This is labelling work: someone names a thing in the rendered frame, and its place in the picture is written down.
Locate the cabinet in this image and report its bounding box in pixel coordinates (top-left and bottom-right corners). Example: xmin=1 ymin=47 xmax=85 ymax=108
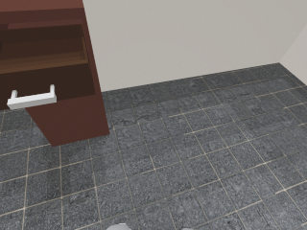
xmin=0 ymin=0 xmax=110 ymax=147

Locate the drawer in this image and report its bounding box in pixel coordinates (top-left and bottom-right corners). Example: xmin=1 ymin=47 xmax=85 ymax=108
xmin=0 ymin=24 xmax=96 ymax=110

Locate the handle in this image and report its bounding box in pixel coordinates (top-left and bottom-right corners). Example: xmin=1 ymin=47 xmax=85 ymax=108
xmin=7 ymin=84 xmax=57 ymax=110

